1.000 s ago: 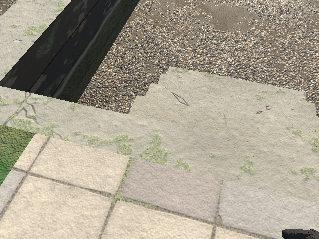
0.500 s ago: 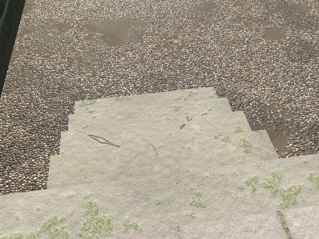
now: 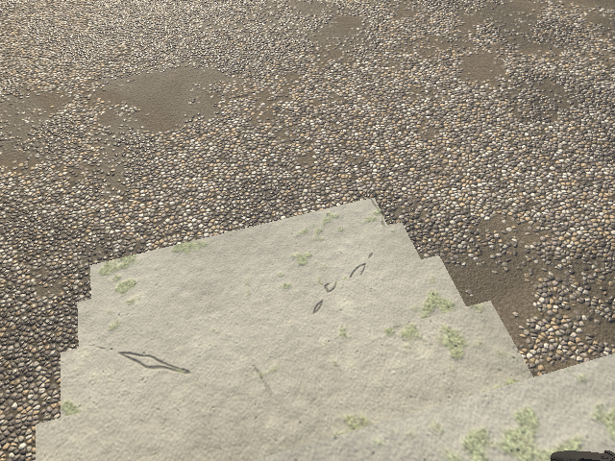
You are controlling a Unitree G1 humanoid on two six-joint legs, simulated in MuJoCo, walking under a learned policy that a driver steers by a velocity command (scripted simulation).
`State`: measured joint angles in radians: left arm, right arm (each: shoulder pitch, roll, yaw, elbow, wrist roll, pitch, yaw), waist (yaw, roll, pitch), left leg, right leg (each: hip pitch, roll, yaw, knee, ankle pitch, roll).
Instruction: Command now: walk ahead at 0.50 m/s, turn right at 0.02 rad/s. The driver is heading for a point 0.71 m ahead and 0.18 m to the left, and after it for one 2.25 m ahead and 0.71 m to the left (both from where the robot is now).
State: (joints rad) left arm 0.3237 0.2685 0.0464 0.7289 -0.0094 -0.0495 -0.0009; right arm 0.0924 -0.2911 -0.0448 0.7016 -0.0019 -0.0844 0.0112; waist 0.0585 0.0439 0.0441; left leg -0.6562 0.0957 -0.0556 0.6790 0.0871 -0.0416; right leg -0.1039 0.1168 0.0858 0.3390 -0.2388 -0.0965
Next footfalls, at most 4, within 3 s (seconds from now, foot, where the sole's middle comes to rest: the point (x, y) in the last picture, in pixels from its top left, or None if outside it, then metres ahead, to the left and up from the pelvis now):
0.18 left None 0.29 0.14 -0.78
0.68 right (372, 458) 0.48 -0.04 -0.78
1.14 left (222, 429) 0.59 0.32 -0.95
1.66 right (306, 406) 0.66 0.12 -0.95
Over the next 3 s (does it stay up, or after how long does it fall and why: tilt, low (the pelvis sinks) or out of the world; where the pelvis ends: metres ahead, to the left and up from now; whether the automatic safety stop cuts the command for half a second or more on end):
stays up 1.08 0.47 -0.49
